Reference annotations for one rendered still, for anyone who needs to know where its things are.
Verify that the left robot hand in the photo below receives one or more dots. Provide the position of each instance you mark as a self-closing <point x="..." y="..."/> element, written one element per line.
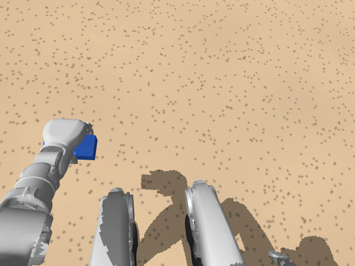
<point x="69" y="132"/>

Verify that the left robot arm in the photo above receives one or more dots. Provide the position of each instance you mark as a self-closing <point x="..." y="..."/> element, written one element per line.
<point x="25" y="219"/>

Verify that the right robot hand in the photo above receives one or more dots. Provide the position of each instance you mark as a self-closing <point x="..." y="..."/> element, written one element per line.
<point x="280" y="259"/>

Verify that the small box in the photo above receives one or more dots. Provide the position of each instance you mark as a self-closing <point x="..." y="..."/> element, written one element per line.
<point x="86" y="150"/>

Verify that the right robot foot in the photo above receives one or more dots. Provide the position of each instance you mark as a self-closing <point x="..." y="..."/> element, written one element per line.
<point x="196" y="261"/>

